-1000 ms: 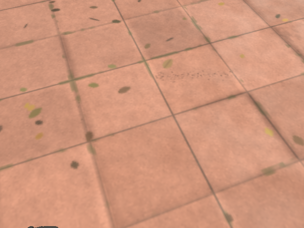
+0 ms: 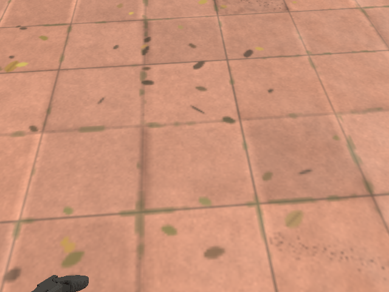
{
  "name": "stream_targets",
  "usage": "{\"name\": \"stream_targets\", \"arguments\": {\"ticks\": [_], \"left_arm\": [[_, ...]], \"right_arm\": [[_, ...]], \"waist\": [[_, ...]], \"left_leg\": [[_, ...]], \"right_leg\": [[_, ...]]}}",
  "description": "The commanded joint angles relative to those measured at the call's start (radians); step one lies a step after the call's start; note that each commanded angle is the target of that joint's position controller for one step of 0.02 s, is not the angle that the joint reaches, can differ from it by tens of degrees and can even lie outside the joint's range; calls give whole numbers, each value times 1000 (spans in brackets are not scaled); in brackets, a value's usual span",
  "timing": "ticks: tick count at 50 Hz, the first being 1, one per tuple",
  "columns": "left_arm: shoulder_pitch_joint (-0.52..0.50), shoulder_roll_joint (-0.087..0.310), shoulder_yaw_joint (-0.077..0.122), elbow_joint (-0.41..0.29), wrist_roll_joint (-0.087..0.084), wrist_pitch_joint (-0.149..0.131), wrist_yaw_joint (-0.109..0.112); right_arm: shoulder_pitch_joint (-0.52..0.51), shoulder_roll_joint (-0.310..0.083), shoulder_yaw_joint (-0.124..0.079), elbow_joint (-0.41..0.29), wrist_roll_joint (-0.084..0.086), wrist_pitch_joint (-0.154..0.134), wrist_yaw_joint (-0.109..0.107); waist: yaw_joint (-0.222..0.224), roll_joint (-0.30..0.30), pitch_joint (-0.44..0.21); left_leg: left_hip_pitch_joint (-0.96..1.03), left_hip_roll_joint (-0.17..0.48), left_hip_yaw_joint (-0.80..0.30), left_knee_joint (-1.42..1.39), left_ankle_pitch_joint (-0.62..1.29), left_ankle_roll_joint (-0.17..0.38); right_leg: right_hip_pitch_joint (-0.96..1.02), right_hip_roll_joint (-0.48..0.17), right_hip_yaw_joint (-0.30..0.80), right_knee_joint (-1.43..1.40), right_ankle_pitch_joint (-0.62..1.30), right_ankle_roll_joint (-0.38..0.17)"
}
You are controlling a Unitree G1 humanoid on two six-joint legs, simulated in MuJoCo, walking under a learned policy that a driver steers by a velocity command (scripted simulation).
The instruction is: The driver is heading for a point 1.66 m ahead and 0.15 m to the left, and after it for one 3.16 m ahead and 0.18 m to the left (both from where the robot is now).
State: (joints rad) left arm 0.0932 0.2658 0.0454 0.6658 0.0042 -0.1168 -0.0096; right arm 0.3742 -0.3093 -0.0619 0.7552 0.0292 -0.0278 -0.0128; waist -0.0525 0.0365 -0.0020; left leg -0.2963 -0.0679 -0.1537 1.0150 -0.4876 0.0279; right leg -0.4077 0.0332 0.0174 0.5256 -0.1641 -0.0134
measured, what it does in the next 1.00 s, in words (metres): walks ahead, turning left: left foot, then right foot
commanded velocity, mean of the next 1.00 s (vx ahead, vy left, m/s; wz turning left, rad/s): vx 0.50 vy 0.00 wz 0.35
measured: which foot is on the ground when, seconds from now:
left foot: up 0.00-0.40, down 0.42-0.98, up 1.00-1.00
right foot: down 0.00-0.44, up 0.46-0.94, down 0.96-1.00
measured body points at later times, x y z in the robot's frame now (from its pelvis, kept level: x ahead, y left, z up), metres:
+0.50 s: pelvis +0.26 +0.07 -0.01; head +0.30 +0.09 +0.44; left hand +0.22 +0.37 -0.14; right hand +0.53 -0.11 -0.09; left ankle +0.32 +0.17 -0.73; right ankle +0.13 -0.12 -0.65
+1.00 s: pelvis +0.55 +0.12 -0.01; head +0.58 +0.12 +0.44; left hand +0.65 +0.42 -0.09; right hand +0.67 -0.15 -0.14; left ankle +0.33 +0.18 -0.69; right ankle +0.68 +0.06 -0.73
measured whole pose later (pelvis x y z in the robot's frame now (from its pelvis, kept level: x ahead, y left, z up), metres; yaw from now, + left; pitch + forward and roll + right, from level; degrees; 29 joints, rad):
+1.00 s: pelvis +0.55 +0.12 -0.01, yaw +20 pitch +2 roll +1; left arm 0.07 0.27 0.04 0.75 0.00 -0.10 -0.05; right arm 0.38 -0.31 -0.06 0.82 0.01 -0.04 -0.01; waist -0.05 0.01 0.02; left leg -0.10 -0.02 -0.06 0.77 -0.49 0.02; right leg -0.50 0.00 -0.04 0.58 -0.12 -0.05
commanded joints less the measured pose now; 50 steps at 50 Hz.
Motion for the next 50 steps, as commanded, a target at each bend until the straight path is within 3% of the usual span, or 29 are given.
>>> {"name": "stream_targets", "arguments": {"ticks": [1, 2, 4, 7, 12, 15, 17, 19, 20, 21, 22, 23, 24, 25, 26, 27, 28, 31, 34, 37, 42, 45, 46, 47, 48, 49, 50], "left_arm": [[172, 122, 42, -3, 2, 13, 8], [143, 101, 35, 4, 6, 14, 9], [126, 99, 36, 17, 6, 8, 9], [130, 136, 50, 44, 3, 0, 10], [145, 177, 59, 80, -3, 12, 15], [188, 204, 67, 107, -16, 25, 16], [200, 223, 74, 120, -27, 37, 16], [197, 256, 84, 121, -36, 49, 22], [198, 261, 84, 124, -40, 56, 25], [210, 235, 71, 127, -36, 57, 28], [253, 138, 36, 107, 15, 49, 22], [313, 85, 7, 68, 6, 21, 6], [205, 195, 35, 75, -36, -1, -6], [126, 195, 33, 44, -57, -11, -10], [108, 174, 28, 49, -41, -12, -1], [114, 176, 32, 59, -20, -5, 5], [146, 172, 34, 70, -16, 7, 4], [166, 131, 27, 86, -5, 35, 8], [72, 104, 18, 60, 2, 38, 7], [-22, 80, 7, 42, -6, 27, -6], [-132, 92, 5, 2, -17, 16, -32], [-95, 116, 13, 2, -14, 11, -43], [-36, 135, 23, 17, -12, 9, -41], [93, 170, 44, 56, -9, 9, -34], [261, 230, 62, 89, 1, 10, -26], [349, 317, 85, 111, 6, 16, -25], [366, 226, 60, 114, -16, 17, -29]], "right_arm": [[-78, -129, -29, -116, -8, -14, 2], [-93, -116, -32, -124, -10, -10, 7], [-84, -73, -26, -133, 0, 1, 16], [-131, -45, -18, -163, -8, 9, 20], [-252, -23, -5, -190, -8, -5, 46], [-335, -21, -2, -224, -5, -6, 63], [-357, -36, -8, -244, -5, -4, 72], [-305, -73, -28, -246, -12, 2, 73], [-200, -103, -47, -223, -15, 5, 69], [-34, -152, -78, -178, -10, 10, 54], [86, -234, -96, -151, -4, 19, 30], [40, -280, -88, -180, -3, 4, 36], [50, -186, -64, -175, -11, -7, 46], [13, -164, -55, -165, -18, -18, 46], [-53, -141, -45, -162, -20, -25, 46], [-108, -106, -34, -165, -27, -30, 44], [-135, -91, -27, -170, -36, -34, 42], [-135, -99, -29, -145, -31, -53, 36], [-104, -111, -31, -112, -29, -55, 22], [-70, -121, -32, -82, -24, -50, 15], [10, -141, -40, -19, -13, -38, 13], [9, -153, -48, 2, -10, -24, 5], [-6, -160, -49, 2, -10, -19, 3], [-17, -148, -42, 1, -14, -13, 1], [-6, -106, -22, -15, -29, -11, -4], [130, -6, 8, -34, -25, -30, 5], [86, -60, 1, -20, -18, -49, 9]], "waist": [[117, -119, -36], [96, -136, 0], [72, -164, 17], [68, -127, 30], [107, -95, 46], [131, -91, 71], [123, -97, 76], [75, -129, 23], [9, -123, -38], [-77, -91, -123], [-83, 115, -225], [-2, 266, -392], [-74, 88, -359], [-64, 73, -207], [-18, -16, -119], [18, -5, -78], [50, 21, -64], [73, 10, -40], [48, 2, 5], [8, 12, 32], [-29, 24, 76], [6, 48, 54], [42, 59, 16], [109, 45, -68], [172, -18, -216], [126, -283, -356], [164, -274, -377]], "left_leg": [[-489, 124, 24, 230, 99, -24], [-461, 150, 26, 192, 139, -26], [-409, 173, 50, 156, 175, -32], [-440, 187, 58, 61, 252, -52], [-388, 173, 115, -215, 492, -38], [-368, 157, 155, -322, 496, -11], [-351, 137, 183, -365, 423, 19], [-231, 72, 241, -381, 317, 62], [-76, 29, 259, -419, 314, 92], [192, 3, 240, -468, 380, 130], [505, 218, -66, -451, 459, 197], [717, 434, -635, -640, 217, 395], [673, 418, -582, -708, 135, 339], [541, 384, -434, -712, 183, 298], [384, 343, -319, -719, 294, 266], [272, 308, -233, -732, 413, 250], [196, 285, -187, -759, 475, 244], [117, 269, -93, -824, 580, 258], [124, 242, -13, -851, 603, 235], [128, 213, 48, -858, 539, 196], [260, 280, 18, -817, 498, 184], [348, 314, 2, -740, 637, 154], [354, 299, 15, -669, 790, 139], [327, 248, 55, -512, 919, 114], [171, 193, 98, -249, 760, 77], [-244, 15, 137, 145, 230, -8], [-380, 4, 4, 259, -93, -3]], "right_leg": [[448, -342, 413, -253, -155, -165], [376, -309, 332, -280, -74, -156], [298, -282, 224, -328, 10, -158], [291, -297, 122, -368, 132, -185], [329, -270, -57, -369, 234, -151], [392, -292, -106, -356, 255, -131], [451, -311, -134, -310, 368, -114], [487, -310, -176, -169, 704, -92], [463, -295, -198, -17, 822, -78], [338, -262, -220, 195, 769, -49], [45, -195, -224, 530, 139, -8], [-268, -13, -52, 828, -436, 31], [-358, -68, 71, 870, -376, 18], [-397, -102, 48, 834, -303, 1], [-358, -149, 43, 752, -224, 1], [-295, -177, 46, 678, -179, 7], [-230, -191, 50, 653, -147, 12], [-205, -190, 34, 558, -76, 46], [-259, -186, 30, 381, 97, 69], [-218, -150, 8, 176, 271, 63], [-236, -113, 10, 21, 257, 23], [-182, -91, 0, -21, 135, -22], [-89, -62, -29, -33, 104, -42], [95, -33, -58, -47, 119, -71], [390, -154, 66, 4, 174, -129], [763, -390, 543, -72, -50, -300], [797, -404, 732, -205, -210, -302]]}}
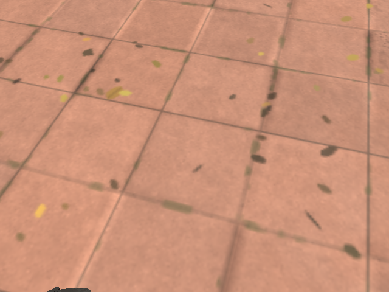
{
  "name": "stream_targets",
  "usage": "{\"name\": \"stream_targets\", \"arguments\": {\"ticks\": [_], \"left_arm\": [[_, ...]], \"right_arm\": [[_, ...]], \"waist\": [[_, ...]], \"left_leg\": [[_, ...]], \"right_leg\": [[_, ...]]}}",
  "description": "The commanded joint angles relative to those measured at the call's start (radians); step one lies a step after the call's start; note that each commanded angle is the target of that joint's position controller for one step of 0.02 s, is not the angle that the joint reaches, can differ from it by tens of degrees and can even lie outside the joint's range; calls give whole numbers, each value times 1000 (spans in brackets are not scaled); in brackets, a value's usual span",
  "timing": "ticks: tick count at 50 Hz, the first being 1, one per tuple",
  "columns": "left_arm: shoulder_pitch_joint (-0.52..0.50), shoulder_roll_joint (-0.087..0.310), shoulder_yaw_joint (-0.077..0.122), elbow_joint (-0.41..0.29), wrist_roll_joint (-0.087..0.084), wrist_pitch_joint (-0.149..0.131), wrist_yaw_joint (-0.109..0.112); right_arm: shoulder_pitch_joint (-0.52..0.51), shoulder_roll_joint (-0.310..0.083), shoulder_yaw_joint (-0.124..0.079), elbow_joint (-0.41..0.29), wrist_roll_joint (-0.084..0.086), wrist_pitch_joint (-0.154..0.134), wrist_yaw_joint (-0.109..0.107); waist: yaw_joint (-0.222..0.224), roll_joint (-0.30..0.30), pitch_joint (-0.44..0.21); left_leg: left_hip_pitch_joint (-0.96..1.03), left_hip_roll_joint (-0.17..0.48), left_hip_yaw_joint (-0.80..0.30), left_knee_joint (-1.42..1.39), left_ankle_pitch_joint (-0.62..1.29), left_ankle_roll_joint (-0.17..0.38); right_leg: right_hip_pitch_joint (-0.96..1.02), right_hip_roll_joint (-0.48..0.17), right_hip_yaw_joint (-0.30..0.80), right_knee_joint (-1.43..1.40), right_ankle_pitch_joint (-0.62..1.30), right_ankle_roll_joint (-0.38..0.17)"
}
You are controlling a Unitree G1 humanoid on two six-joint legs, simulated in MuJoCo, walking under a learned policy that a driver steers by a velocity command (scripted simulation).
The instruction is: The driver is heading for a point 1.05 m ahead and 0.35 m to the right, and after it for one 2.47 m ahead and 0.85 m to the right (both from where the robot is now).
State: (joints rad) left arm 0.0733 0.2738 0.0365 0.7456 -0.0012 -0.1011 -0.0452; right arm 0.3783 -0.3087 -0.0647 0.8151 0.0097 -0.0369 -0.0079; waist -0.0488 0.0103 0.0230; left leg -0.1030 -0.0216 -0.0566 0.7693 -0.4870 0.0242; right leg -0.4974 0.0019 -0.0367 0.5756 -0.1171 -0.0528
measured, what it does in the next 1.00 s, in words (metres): walks ahead, turning right: left foot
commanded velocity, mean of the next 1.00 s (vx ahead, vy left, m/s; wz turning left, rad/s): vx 0.50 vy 0.00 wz -0.23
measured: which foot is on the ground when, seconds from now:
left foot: up 0.00-0.46, down 0.48-1.00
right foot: down 0.00-0.48, up 0.50-1.00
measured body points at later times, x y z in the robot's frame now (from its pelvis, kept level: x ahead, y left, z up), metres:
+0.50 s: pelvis +0.28 +0.03 +0.00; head +0.31 +0.04 +0.45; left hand +0.27 +0.32 -0.13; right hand +0.50 -0.21 -0.07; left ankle +0.40 +0.14 -0.72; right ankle +0.11 -0.10 -0.71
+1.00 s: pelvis +0.55 -0.01 +0.00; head +0.57 -0.03 +0.45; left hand +0.81 +0.16 -0.09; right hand +0.48 -0.29 -0.13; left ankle +0.41 +0.14 -0.72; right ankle +0.65 -0.14 -0.71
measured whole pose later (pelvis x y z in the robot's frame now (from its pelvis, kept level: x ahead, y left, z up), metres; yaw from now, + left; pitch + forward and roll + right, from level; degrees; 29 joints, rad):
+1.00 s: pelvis +0.55 -0.01 +0.00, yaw -17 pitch +1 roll +2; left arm 0.07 0.26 0.06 0.72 -0.02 -0.02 -0.06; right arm 0.31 -0.28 -0.08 0.89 0.02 -0.04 -0.02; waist -0.06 -0.02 0.04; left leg 0.11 0.04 0.29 0.34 -0.44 -0.04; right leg -0.55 -0.04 -0.06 0.62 -0.12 -0.09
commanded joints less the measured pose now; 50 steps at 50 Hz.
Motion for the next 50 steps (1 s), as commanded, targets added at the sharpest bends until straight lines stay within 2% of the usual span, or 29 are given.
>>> {"name": "stream_targets", "arguments": {"ticks": [1, 2, 3, 4, 5, 7, 10, 14, 17, 20, 22, 23, 24, 25, 26, 27, 28, 29, 30, 32, 35, 37, 40, 43, 45, 46, 48, 49, 50], "left_arm": [[314, 177, 54, 27, -13, 2, 10], [242, 158, 47, 12, -6, 7, 14], [191, 136, 39, 8, 2, 9, 15], [163, 112, 30, 3, 13, 5, 15], [150, 106, 28, 4, 14, 1, 13], [153, 119, 32, 17, 5, -8, 15], [179, 149, 41, 40, 2, -7, 28], [228, 167, 43, 68, -9, 5, 38], [287, 179, 47, 101, -16, 18, 40], [309, 187, 53, 124, -23, 37, 45], [293, 201, 59, 127, -25, 47, 51], [267, 203, 58, 123, -25, 52, 52], [265, 166, 44, 114, -15, 52, 52], [332, 71, 14, 83, 3, 40, 48], [397, 33, 0, 92, -9, 22, 45], [316, 144, 31, 89, -39, 16, 41], [241, 165, 39, 63, -47, 14, 42], [207, 156, 41, 59, -37, 17, 46], [214, 142, 47, 63, -30, 27, 48], [254, 97, 46, 75, -34, 54, 48], [214, 71, 47, 50, -27, 77, 51], [171, 64, 46, 30, -23, 76, 45], [82, 43, 36, 1, -19, 66, 24], [-18, 32, 27, -44, -17, 65, 6], [-56, 39, 28, -73, -18, 67, -5], [-62, 46, 31, -85, -19, 68, -10], [-23, 76, 47, -95, -19, 72, -15], [49, 103, 63, -85, -21, 76, -14], [185, 145, 89, -54, -25, 77, -8]], "right_arm": [[-15, -124, -14, -105, 26, -50, 10], [-81, -123, -11, -122, 26, -55, 9], [-119, -116, -14, -128, 11, -56, 7], [-104, -108, -18, -123, 4, -48, 5], [-77, -90, -16, -113, 4, -39, 6], [-60, -61, -11, -105, 0, -24, 3], [-152, -46, -4, -130, -7, -22, 0], [-283, -15, 9, -153, -3, -38, 13], [-368, -15, 11, -178, 6, -46, 28], [-407, -34, 7, -201, 6, -54, 44], [-347, -62, -5, -190, 3, -61, 46], [-246, -88, -21, -162, 0, -64, 41], [-85, -143, -46, -119, -7, -65, 31], [52, -235, -68, -104, -30, -61, 21], [89, -221, -64, -90, -21, -52, 25], [55, -139, -41, -92, -13, -51, 21], [-18, -111, -31, -96, -7, -52, 18], [-84, -85, -22, -97, -11, -54, 18], [-130, -58, -15, -96, -16, -61, 20], [-172, -39, -15, -83, -23, -75, 21], [-175, -61, -25, -55, -28, -87, 14], [-160, -75, -30, -37, -30, -83, 6], [-149, -100, -36, -23, -24, -73, -5], [-98, -124, -45, 4, -12, -57, -11], [-76, -135, -52, 20, 0, -41, -11], [-76, -144, -55, 24, 5, -33, -11], [-96, -172, -63, 19, 14, -18, -16], [-108, -184, -67, 15, 18, -9, -19], [-130, -186, -65, 11, 23, -2, -20]], "waist": [[157, -177, -244], [135, -98, -151], [110, -65, -77], [75, -86, -56], [56, -105, -56], [39, -100, -45], [55, -73, -8], [103, -67, 16], [136, -65, 38], [128, -72, 51], [80, -87, 21], [17, -85, -37], [-52, -61, -158], [-64, 108, -334], [-51, 287, -436], [-71, 177, -310], [-54, 138, -181], [-25, 93, -112], [7, 103, -65], [47, 112, -42], [60, 72, 0], [52, 56, 15], [22, 39, 37], [-17, 19, 70], [-22, 23, 81], [-15, 29, 78], [27, 61, 28], [73, 77, -19], [154, 66, -89]], "left_leg": [[-660, 18, -86, 548, -32, 11], [-651, 72, -46, 508, 59, 16], [-626, 105, -28, 441, 122, 12], [-564, 135, -34, 395, 170, 10], [-518, 143, -31, 371, 192, 2], [-503, 153, -15, 317, 219, -17], [-566, 164, -5, 161, 360, -44], [-520, 130, 33, -93, 557, -47], [-516, 108, 43, -188, 582, -39], [-523, 96, 29, -249, 498, -6], [-421, 69, 39, -280, 425, 16], [-269, 42, 65, -314, 426, 36], [-7, 76, 42, -285, 453, 70], [392, 324, -267, -259, 406, 174], [516, 447, -607, -400, 220, 252], [420, 413, -541, -445, 96, 208], [282, 387, -405, -475, 117, 176], [157, 350, -310, -513, 184, 161], [63, 317, -222, -552, 253, 150], [-31, 288, -108, -609, 346, 148], [-54, 286, 15, -642, 474, 159], [-28, 278, 81, -650, 516, 156], [-8, 261, 175, -659, 541, 138], [77, 291, 217, -647, 566, 134], [158, 313, 235, -611, 625, 124], [190, 321, 247, -579, 698, 116], [226, 322, 274, -456, 1019, 94], [224, 315, 286, -339, 1164, 82], [170, 284, 308, -151, 1195, 56]], "right_leg": [[770, -351, 645, -275, -307, -213], [628, -315, 528, -292, -247, -184], [498, -280, 444, -322, -155, -177], [415, -249, 385, -350, -78, -168], [368, -233, 350, -375, -35, -172], [321, -223, 281, -414, 45, -190], [329, -213, 206, -450, 126, -190], [353, -173, 113, -454, 145, -151], [421, -204, 117, -433, 129, -149], [513, -251, 147, -374, 182, -133], [536, -257, 169, -295, 304, -115], [513, -224, 148, -184, 433, -95], [411, -165, 114, 14, 415, -63], [80, -46, 52, 384, 91, 1], [-142, 48, 119, 603, -479, 28], [-233, -10, 179, 698, -446, 21], [-264, -55, 150, 693, -351, 15], [-233, -92, 136, 656, -269, 19], [-186, -119, 142, 613, -210, 25], [-109, -139, 140, 588, -153, 36], [-164, -146, 148, 524, -61, 54], [-196, -142, 146, 420, 35, 62], [-165, -128, 87, 235, 163, 54], [-184, -118, 42, 126, 168, 34], [-204, -108, 20, 83, 115, 13], [-195, -96, 3, 69, 74, -2], [-93, -37, -54, 66, -28, -39], [6, 3, -81, 69, -77, -63], [196, 48, -94, 14, -46, -97]]}}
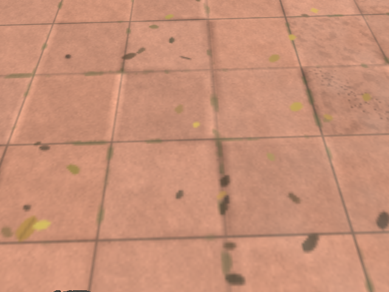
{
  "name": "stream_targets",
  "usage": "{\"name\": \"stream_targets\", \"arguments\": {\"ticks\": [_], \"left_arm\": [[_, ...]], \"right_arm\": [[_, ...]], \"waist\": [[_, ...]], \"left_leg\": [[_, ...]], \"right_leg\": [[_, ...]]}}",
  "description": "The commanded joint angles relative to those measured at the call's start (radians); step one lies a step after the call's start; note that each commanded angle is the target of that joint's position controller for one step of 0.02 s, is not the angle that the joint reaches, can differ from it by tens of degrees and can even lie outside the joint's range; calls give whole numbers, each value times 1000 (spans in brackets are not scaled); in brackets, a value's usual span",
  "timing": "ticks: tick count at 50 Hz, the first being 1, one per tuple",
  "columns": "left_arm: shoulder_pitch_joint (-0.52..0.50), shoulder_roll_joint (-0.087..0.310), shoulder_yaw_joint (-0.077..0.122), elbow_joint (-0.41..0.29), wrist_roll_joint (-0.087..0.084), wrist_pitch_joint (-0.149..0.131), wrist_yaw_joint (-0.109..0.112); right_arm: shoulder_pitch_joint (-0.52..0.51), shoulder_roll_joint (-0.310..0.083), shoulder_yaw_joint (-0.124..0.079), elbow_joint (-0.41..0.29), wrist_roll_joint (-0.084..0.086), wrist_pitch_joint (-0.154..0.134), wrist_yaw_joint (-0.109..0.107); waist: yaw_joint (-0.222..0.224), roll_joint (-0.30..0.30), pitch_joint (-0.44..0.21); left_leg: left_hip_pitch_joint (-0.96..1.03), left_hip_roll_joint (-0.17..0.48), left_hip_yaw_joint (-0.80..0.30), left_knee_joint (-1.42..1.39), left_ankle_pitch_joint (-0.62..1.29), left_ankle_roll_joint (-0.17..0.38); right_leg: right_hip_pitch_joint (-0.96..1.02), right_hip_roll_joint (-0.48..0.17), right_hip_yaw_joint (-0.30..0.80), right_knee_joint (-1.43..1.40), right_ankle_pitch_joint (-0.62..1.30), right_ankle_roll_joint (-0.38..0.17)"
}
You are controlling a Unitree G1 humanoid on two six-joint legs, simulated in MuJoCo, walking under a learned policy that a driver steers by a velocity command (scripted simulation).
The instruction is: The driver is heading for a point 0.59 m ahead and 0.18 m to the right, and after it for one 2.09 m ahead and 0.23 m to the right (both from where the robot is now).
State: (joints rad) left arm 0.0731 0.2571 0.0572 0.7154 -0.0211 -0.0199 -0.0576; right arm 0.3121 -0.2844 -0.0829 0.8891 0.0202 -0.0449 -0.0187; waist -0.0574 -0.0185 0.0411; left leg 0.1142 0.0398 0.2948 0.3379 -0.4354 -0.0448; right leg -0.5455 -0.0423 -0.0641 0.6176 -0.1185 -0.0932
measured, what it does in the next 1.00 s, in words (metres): walks ahead, turning right: right foot, then left foot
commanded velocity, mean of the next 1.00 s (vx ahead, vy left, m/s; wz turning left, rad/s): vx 0.37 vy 0.00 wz -0.52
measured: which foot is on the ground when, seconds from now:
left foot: down 0.00-0.02, up 0.04-0.48, down 0.50-0.94, up 0.96-1.00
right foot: up 0.00-0.00, down 0.02-0.50, up 0.52-0.92, down 0.94-1.00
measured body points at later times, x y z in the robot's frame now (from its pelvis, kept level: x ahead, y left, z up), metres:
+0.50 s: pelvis +0.30 -0.01 +0.00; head +0.32 -0.02 +0.45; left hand +0.41 +0.27 -0.11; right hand +0.46 -0.31 -0.07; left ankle +0.45 +0.07 -0.72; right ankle +0.14 -0.09 -0.72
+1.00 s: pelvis +0.46 -0.08 +0.01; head +0.49 -0.12 +0.46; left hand +0.77 +0.02 -0.06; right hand +0.39 -0.37 -0.12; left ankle +0.46 +0.08 -0.70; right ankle +0.48 -0.21 -0.72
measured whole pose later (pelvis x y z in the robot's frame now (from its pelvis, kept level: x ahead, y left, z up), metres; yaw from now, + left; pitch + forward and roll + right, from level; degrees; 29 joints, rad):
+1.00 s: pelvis +0.46 -0.08 +0.01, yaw -31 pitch +2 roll +1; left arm 0.08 0.26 0.05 0.59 0.03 0.00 -0.01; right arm 0.19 -0.31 -0.05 0.87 0.01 -0.04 0.02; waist -0.06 0.02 0.07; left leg -0.24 0.06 0.08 0.73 -0.54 -0.04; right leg -0.42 -0.01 -0.01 0.53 -0.13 -0.04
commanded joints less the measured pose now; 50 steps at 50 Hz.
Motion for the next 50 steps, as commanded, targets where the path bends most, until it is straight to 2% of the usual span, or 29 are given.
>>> {"name": "stream_targets", "arguments": {"ticks": [1, 2, 3, 4, 5, 6, 7, 11, 16, 21, 23, 24, 25, 26, 27, 28, 29, 30, 31, 33, 37, 40, 43, 45, 46, 47, 48, 49, 50], "left_arm": [[356, 237, 106, 21, -6, 4, 23], [350, 357, 126, 26, -17, 2, 36], [368, 300, 102, -14, -4, -17, 30], [337, 233, 83, -8, 6, -33, 26], [283, 204, 74, -12, 2, -43, 26], [210, 167, 63, -24, 1, -46, 28], [165, 139, 52, -43, 12, -47, 34], [175, 175, 59, -50, 8, -50, 56], [242, 194, 65, -33, 1, -36, 75], [295, 181, 65, -10, -5, -24, 80], [276, 179, 66, -15, -1, -17, 83], [265, 154, 57, -23, 1, -16, 82], [259, 100, 36, -39, 11, -19, 77], [384, 36, 17, -64, -9, -27, 77], [406, 106, 20, -61, -22, -31, 79], [315, 186, 42, -61, -19, -26, 80], [242, 198, 48, -74, -7, -18, 83], [207, 192, 54, -87, 6, -13, 84], [215, 181, 59, -92, 8, -4, 82], [237, 128, 51, -100, 0, 17, 79], [188, 89, 34, -136, 4, 33, 68], [124, 90, 33, -155, 7, 31, 46], [55, 94, 35, -189, 14, 31, 30], [73, 101, 40, -187, 21, 26, 29], [122, 111, 46, -165, 27, 21, 34], [174, 159, 58, -147, 37, 16, 48], [236, 228, 60, -153, 69, 16, 68], [192, 150, 24, -157, 74, 15, 70], [167, 98, 12, -144, 57, 15, 58]], "right_arm": [[-59, -188, -36, -73, 1, 2, -12], [33, -30, 12, -128, -47, -22, 2], [-35, -71, 16, -142, -14, -66, 16], [-149, -131, 0, -173, 28, -93, 26], [-170, -122, 5, -179, 24, -106, 23], [-169, -126, 0, -164, -4, -108, 15], [-150, -139, -9, -156, -19, -99, 14], [-166, -95, -2, -169, -36, -59, 14], [-346, -54, 19, -221, -25, -60, 27], [-387, -106, 4, -247, -11, -79, 44], [-319, -127, -8, -231, -10, -90, 45], [-229, -147, -21, -206, -16, -95, 40], [-93, -191, -36, -190, -34, -100, 33], [34, -281, -59, -164, -50, -88, 29], [42, -222, -47, -153, -22, -80, 37], [-26, -145, -25, -176, -19, -73, 33], [-89, -115, -13, -189, -30, -62, 28], [-134, -91, -4, -186, -36, -56, 26], [-156, -76, 2, -182, -41, -55, 24], [-168, -87, -2, -165, -36, -57, 24], [-191, -152, -25, -147, -24, -36, 7], [-203, -162, -24, -138, -14, -16, -1], [-154, -182, -27, -107, 4, -5, 6], [-159, -192, -25, -92, 20, 0, 13], [-162, -177, -17, -82, 25, -1, 18], [-115, -134, 1, -63, 9, -9, 26], [-91, -58, 36, -86, -43, -21, 39], [0, -23, 59, -62, -35, -10, 50], [-58, -121, 31, -50, -2, 12, 50]], "waist": [[238, 32, -196], [121, -256, -254], [165, -154, -412], [192, -86, -282], [152, -30, -193], [107, 11, -130], [71, -6, -112], [45, -2, -68], [116, -53, -28], [122, -80, -31], [79, -111, -45], [32, -108, -89], [-31, -47, -210], [-4, 235, -365], [-2, 316, -357], [-21, 200, -203], [-10, 116, -119], [14, 92, -62], [45, 111, -54], [67, 141, -56], [65, 127, -100], [45, 120, -104], [23, 110, -93], [52, 100, -96], [84, 81, -118], [98, 17, -166], [94, -155, -293], [60, -226, -425], [92, -121, -380]], "left_leg": [[-249, 181, -40, 558, 928, 79], [-724, -15, -90, 929, -21, 7], [-861, -82, -352, 1074, -180, 15], [-951, -26, -386, 1064, -87, 45], [-930, 19, -384, 979, 3, 63], [-865, 52, -383, 887, 55, 59], [-786, 74, -390, 831, 94, 53], [-718, 63, -355, 640, 189, -6], [-628, -11, -337, 273, 508, -28], [-589, -31, -382, 152, 461, 5], [-507, -37, -370, 127, 382, 37], [-375, -35, -356, 93, 384, 64], [-138, 88, -462, 119, 347, 123], [228, 324, -880, 58, 145, 281], [250, 392, -1117, -31, -108, 314], [117, 355, -974, -48, -57, 274], [-16, 317, -805, -37, 154, 245], [-131, 277, -678, -36, 402, 237], [-197, 248, -579, -32, 582, 225], [-263, 217, -452, -53, 765, 234], [-243, 230, -319, -83, 861, 257], [-241, 208, -221, -76, 803, 228], [-212, 222, -227, -26, 771, 219], [-193, 223, -246, 55, 781, 204], [-218, 195, -238, 133, 771, 176], [-285, 135, -210, 243, 679, 122], [-481, 58, -180, 465, 219, 48], [-541, 29, -314, 610, -294, -2], [-544, 49, -363, 656, -303, -21]], "right_leg": [[544, 70, 38, -73, -13, -103], [886, -194, 572, -133, -120, -281], [975, -295, 915, -308, -274, -360], [904, -273, 785, -343, -208, -296], [767, -230, 657, -335, -122, -258], [623, -188, 552, -338, -12, -227], [525, -160, 489, -356, 78, -216], [359, -114, 379, -402, 224, -212], [276, -37, 310, -389, 79, -133], [390, -90, 439, -277, -2, -107], [412, -95, 479, -206, 39, -89], [395, -54, 460, -121, 90, -63], [302, 2, 397, 111, 39, -27], [-35, 149, 252, 458, -307, 54], [-210, 96, 249, 633, -476, 68], [-256, 55, 254, 696, -401, 81], [-223, 22, 218, 697, -337, 92], [-184, 1, 207, 655, -306, 103], [-133, -24, 201, 616, -298, 108], [-76, -32, 154, 539, -292, 123], [-46, -43, 111, 328, -107, 138], [38, -28, 72, 164, 37, 119], [93, -2, 66, 46, 3, 89], [161, 28, 58, -71, -13, 55], [278, 52, 46, -175, 86, 30], [447, 6, 91, -226, 362, -2], [717, -250, 336, -132, 905, -96], [747, -405, 485, -131, 901, -268], [647, -343, 419, -174, 700, -250]]}}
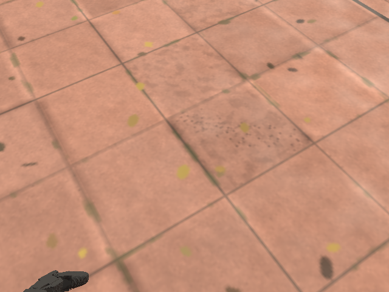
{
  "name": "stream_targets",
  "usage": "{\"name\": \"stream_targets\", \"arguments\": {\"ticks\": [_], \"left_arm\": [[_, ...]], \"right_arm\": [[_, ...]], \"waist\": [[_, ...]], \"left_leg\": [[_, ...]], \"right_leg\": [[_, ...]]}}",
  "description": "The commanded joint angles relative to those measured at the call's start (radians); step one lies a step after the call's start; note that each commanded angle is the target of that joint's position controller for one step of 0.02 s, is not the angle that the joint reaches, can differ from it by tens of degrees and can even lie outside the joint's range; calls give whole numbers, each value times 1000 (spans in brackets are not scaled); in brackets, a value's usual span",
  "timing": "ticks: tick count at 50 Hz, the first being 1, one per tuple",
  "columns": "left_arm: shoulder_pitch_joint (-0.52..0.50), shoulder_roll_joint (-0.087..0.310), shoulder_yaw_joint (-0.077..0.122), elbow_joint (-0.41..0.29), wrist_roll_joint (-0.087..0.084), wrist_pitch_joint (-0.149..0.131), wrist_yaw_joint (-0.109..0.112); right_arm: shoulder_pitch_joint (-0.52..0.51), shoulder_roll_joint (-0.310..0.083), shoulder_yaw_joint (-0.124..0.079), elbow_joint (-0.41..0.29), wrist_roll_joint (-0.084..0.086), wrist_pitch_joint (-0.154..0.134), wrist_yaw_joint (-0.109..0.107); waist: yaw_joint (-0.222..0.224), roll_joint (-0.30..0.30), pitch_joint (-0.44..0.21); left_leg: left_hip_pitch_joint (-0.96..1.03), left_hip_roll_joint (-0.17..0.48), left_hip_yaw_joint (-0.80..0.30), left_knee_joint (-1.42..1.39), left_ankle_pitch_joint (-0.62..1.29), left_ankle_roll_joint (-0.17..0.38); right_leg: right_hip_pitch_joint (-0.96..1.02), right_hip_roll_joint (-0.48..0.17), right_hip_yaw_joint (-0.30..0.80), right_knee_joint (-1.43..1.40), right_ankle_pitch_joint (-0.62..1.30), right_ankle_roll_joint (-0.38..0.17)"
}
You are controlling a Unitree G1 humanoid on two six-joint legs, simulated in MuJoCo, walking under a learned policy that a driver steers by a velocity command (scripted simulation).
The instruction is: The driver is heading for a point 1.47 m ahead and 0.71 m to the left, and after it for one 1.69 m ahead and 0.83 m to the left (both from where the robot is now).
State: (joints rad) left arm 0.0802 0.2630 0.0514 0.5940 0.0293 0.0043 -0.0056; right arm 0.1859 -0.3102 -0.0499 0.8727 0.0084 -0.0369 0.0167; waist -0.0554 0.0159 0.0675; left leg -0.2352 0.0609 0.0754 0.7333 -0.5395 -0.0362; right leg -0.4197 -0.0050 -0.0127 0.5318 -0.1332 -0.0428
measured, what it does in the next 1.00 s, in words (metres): walks ahead, turning left: left foot, then right foot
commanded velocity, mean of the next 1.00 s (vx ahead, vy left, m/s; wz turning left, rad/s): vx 0.39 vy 0.00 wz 0.46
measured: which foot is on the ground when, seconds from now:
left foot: up 0.00-0.36, down 0.38-0.84, up 0.86-1.00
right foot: down 0.00-0.36, up 0.38-0.82, down 0.84-1.00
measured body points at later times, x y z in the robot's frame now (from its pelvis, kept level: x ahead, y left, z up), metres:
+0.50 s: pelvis +0.11 +0.07 +0.01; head +0.11 +0.11 +0.46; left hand +0.21 +0.37 -0.10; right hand +0.18 -0.20 -0.10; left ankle +0.06 +0.14 -0.73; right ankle +0.15 -0.09 -0.66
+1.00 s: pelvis +0.38 +0.12 +0.01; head +0.41 +0.14 +0.46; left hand +0.36 +0.43 -0.10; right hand +0.60 -0.08 -0.11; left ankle +0.25 +0.20 -0.64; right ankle +0.47 +0.04 -0.73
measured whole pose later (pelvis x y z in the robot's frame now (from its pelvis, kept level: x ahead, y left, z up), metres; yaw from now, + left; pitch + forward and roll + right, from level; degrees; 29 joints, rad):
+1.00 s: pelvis +0.38 +0.12 +0.01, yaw +33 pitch +2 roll -3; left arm 0.14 0.25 0.07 0.80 0.01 -0.10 -0.02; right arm 0.31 -0.31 -0.08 0.77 0.03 -0.03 -0.02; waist -0.01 0.05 0.04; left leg -0.47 0.05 -0.06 1.20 -0.37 0.02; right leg -0.27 0.03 -0.07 0.40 -0.17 -0.02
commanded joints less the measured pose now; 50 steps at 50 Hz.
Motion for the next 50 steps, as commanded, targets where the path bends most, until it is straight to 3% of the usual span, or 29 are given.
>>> {"name": "stream_targets", "arguments": {"ticks": [1, 3, 4, 5, 9, 11, 14, 16, 18, 19, 20, 21, 22, 24, 25, 28, 32, 36, 39, 40, 41, 42, 43, 44, 45, 46, 47, 48, 50], "left_arm": [[114, 104, 19, -8, -1, -14, 1], [90, 185, 50, 22, -20, -12, 7], [84, 202, 57, 34, -20, -13, 13], [69, 189, 57, 41, -18, -19, 20], [40, 137, 53, 73, -23, -57, 37], [29, 151, 62, 86, -28, -65, 37], [30, 176, 76, 103, -43, -62, 25], [-4, 176, 77, 106, -60, -51, 19], [-26, 113, 62, 109, -56, -41, 17], [-41, 39, 41, 97, -40, -37, 10], [-85, 21, 31, 34, -42, -53, 8], [-113, 79, 41, 27, -72, -81, 1], [-104, 131, 52, 36, -81, -101, -4], [-77, 145, 63, 77, -32, -115, 6], [-88, 139, 64, 81, -23, -117, 6], [-125, 86, 52, 82, -28, -114, -1], [-233, 44, 33, 51, -42, -116, -19], [-309, 55, 27, 16, -50, -130, -38], [-241, 99, 38, 29, -51, -141, -39], [-161, 126, 50, 49, -49, -144, -34], [-18, 167, 70, 88, -43, -145, -25], [174, 219, 83, 115, -24, -143, -14], [264, 294, 96, 144, -15, -131, -14], [247, 201, 73, 148, -31, -127, -19], [176, 126, 53, 134, -37, -121, -11], [123, 106, 45, 138, -34, -115, -7], [92, 86, 40, 150, -26, -111, -7], [76, 75, 34, 159, -13, -113, -6], [66, 80, 38, 179, -19, -121, -5]], "right_arm": [[15, -111, -10, -52, 23, 16, 8], [22, -130, -23, -32, 11, 44, -20], [40, -131, -28, -24, 13, 55, -25], [53, -119, -31, -21, 15, 59, -30], [11, -67, -32, -42, 8, 46, -36], [2, -44, -26, -47, 4, 36, -25], [25, -57, -30, -41, 7, 34, -6], [93, -56, -35, -15, 10, 36, 2], [249, -74, -51, 57, 8, 38, 1], [342, -143, -69, 76, 4, 31, -12], [331, -256, -79, 27, 1, 3, -6], [266, -226, -72, 0, -20, -23, 1], [199, -177, -57, -24, -16, -42, -1], [160, -125, -41, -41, 4, -42, -9], [169, -105, -35, -43, 4, -39, -18], [222, -101, -34, -39, 3, -39, -39], [283, -105, -42, -31, 10, -29, -51], [322, -110, -51, -28, 20, -14, -57], [286, -126, -64, -42, 19, -3, -62], [263, -126, -65, -55, 16, -1, -60], [236, -113, -61, -74, 11, 0, -56], [206, -78, -45, -112, -6, 0, -51], [370, 56, -10, -138, 7, -14, -45], [381, -42, -24, -119, 41, -21, -46], [260, -116, -45, -133, 47, -21, -46], [184, -123, -47, -148, 35, -20, -48], [138, -110, -50, -161, 17, -19, -46], [141, -92, -53, -168, 17, -13, -39], [142, -43, -45, -185, 26, 3, -31]], "waist": [[79, -150, -300], [74, -143, -204], [65, -151, -170], [56, -165, -148], [50, -157, -109], [43, -139, -116], [33, -140, -114], [-13, -118, -100], [-63, -9, -71], [-77, 225, -45], [-56, 327, 9], [-50, 222, 23], [-14, 184, 46], [10, 105, 13], [13, 96, -6], [5, 81, -36], [-33, 106, -17], [-55, 110, 10], [-5, 144, -7], [37, 158, -47], [107, 144, -143], [191, 73, -320], [114, -291, -504], [121, -316, -478], [138, -206, -289], [123, -109, -188], [105, -80, -124], [75, -105, -102], [55, -119, -77]], "left_leg": [[-251, 32, -134, 267, -176, -33], [-278, 28, -95, 282, -50, -42], [-257, 22, -81, 319, 14, -43], [-256, 19, -72, 337, 59, -37], [-283, 52, -83, 227, 178, 4], [-229, 56, -69, 120, 197, 25], [-146, 39, -22, 12, 196, 54], [-41, 21, 22, -91, 254, 87], [108, -34, 35, -182, 188, 135], [166, 120, -250, -350, 0, 211], [238, 282, -777, -561, -236, 368], [217, 336, -873, -650, -346, 400], [195, 314, -791, -632, -254, 354], [186, 226, -584, -577, 19, 277], [183, 192, -515, -578, 118, 254], [204, 132, -381, -561, 391, 230], [165, 96, -326, -538, 480, 216], [195, 125, -387, -487, 485, 221], [203, 147, -421, -422, 604, 196], [191, 130, -413, -354, 744, 181], [150, 70, -375, -203, 845, 149], [-11, 7, -342, 66, 697, 119], [-376, -145, -255, 431, 22, 52], [-500, -82, -279, 590, -35, 50], [-548, -35, -253, 612, 48, 50], [-516, 10, -216, 581, 130, 50], [-478, 36, -207, 534, 172, 51], [-431, 62, -211, 501, 198, 55], [-404, 84, -192, 447, 203, 56]], "right_leg": [[462, -322, 293, -114, 583, -248], [328, -285, 254, -233, 90, -194], [249, -275, 241, -293, -122, -187], [208, -272, 232, -337, -254, -180], [207, -278, 152, -393, -300, -149], [206, -279, 102, -395, -280, -143], [198, -293, 66, -382, -327, -138], [142, -286, 26, -333, -409, -109], [25, -207, -67, -112, -483, -54], [-127, -106, -177, 274, -469, 16], [-453, 49, -65, 513, -506, 52], [-529, -8, 71, 595, -435, 25], [-533, -49, 92, 572, -311, 4], [-450, -74, 79, 473, -143, 17], [-396, -72, 80, 409, -74, 30], [-322, -26, 58, 243, 83, 65], [-234, 16, 40, 47, 188, 85], [-205, 22, 53, -47, 189, 79], [-80, 23, 56, -75, 127, 50], [35, 37, 39, -86, 100, 27], [240, 24, 38, -96, 112, -8], [563, -125, 181, -38, 38, -70], [934, -400, 661, -110, -136, -231], [893, -426, 827, -222, -331, -245], [735, -373, 640, -244, -328, -196], [577, -330, 482, -255, -197, -166], [453, -290, 383, -278, -78, -151], [378, -263, 309, -302, -18, -143], [310, -254, 221, -356, 25, -154]]}}
Velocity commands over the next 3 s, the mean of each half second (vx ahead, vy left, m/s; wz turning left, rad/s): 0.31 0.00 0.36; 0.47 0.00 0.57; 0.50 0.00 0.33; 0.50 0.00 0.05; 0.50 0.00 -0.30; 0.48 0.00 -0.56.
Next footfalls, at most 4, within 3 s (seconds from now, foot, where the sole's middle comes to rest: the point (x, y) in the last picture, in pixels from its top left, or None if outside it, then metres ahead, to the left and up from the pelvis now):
0.38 left None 0.10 0.15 -0.77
0.84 right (186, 271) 0.50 0.06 -0.77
1.32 left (71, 259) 0.57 0.45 -0.77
1.84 right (81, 167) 0.95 0.47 -0.77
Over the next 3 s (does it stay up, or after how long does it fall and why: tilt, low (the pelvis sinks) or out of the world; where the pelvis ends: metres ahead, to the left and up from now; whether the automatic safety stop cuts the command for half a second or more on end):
stays up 1.28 0.75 0.00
